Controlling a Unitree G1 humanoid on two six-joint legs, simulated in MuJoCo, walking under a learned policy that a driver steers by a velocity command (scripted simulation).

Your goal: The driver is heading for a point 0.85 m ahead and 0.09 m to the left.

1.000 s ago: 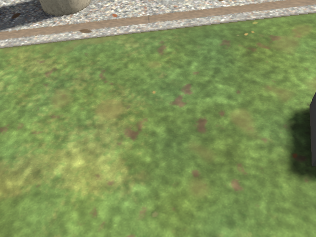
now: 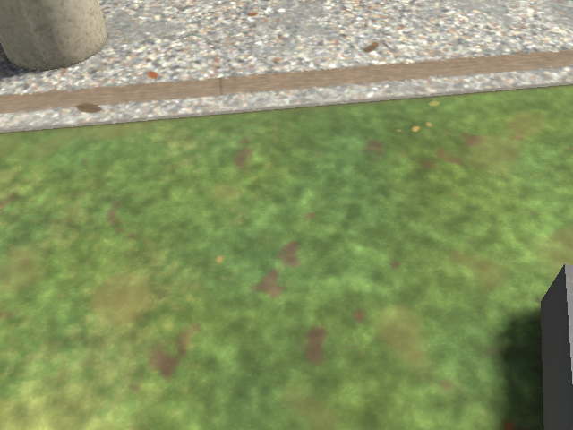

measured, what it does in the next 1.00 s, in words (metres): walks ahead: left foot, then right foot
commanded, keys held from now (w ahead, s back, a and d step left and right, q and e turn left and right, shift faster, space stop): w+q+shift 0.26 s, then w+shift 0.10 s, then w+e+shift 0.32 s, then shift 0.32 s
